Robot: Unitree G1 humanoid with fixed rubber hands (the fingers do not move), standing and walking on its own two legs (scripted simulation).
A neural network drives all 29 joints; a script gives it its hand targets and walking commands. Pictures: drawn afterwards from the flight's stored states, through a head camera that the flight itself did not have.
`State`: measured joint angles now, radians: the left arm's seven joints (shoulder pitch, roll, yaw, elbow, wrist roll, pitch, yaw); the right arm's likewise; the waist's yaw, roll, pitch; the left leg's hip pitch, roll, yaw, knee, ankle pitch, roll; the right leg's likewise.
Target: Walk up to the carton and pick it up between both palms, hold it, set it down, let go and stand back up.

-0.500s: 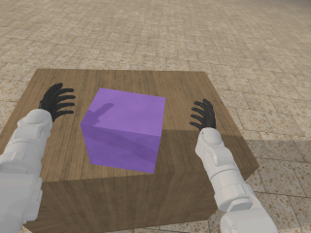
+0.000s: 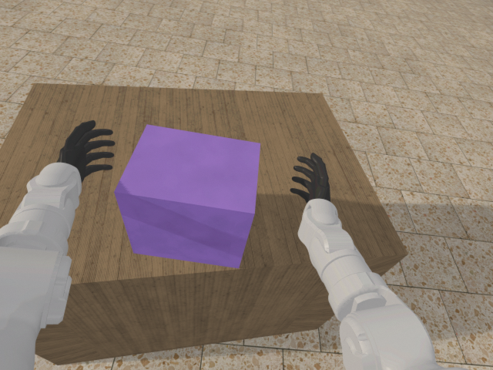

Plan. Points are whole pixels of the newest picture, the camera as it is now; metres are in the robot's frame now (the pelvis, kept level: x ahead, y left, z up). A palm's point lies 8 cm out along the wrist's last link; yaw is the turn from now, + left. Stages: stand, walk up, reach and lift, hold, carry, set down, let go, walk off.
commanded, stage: reach and lift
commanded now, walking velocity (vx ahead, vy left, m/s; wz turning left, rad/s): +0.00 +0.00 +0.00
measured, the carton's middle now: (195, 199) +0.45 +0.00 -0.01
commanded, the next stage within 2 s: none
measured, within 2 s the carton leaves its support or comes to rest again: neither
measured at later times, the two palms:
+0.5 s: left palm (83, 194) +0.46 +0.19 +0.02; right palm (292, 226) +0.35 -0.17 +0.01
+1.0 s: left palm (104, 198) +0.45 +0.16 +0.02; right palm (273, 233) +0.34 -0.13 +0.00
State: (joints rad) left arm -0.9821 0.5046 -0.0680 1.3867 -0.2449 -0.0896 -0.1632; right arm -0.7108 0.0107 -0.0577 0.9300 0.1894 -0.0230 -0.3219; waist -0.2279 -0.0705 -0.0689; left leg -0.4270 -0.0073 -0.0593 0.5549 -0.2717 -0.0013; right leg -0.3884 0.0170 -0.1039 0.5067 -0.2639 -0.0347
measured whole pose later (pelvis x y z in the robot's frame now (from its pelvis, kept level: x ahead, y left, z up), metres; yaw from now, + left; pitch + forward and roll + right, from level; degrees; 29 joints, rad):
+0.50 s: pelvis -0.01 +0.02 -0.01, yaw -1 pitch +18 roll -3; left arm -0.98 0.40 -0.07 1.43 -0.24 -0.24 -0.10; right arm -0.71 0.07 -0.17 1.12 0.18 -0.29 -0.28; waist -0.19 -0.04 -0.15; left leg -0.69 0.00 -0.06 0.64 -0.27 0.00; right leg -0.61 0.03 -0.10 0.51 -0.21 -0.02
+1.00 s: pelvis -0.01 +0.02 -0.01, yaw -1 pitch +19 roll -3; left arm -0.98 0.29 0.12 1.43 -0.01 -0.27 -0.07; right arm -0.72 0.21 -0.45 1.14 -0.15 -0.38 -0.28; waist -0.17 -0.04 -0.15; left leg -0.70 0.00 -0.06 0.65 -0.27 0.00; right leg -0.62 0.03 -0.10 0.51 -0.21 -0.02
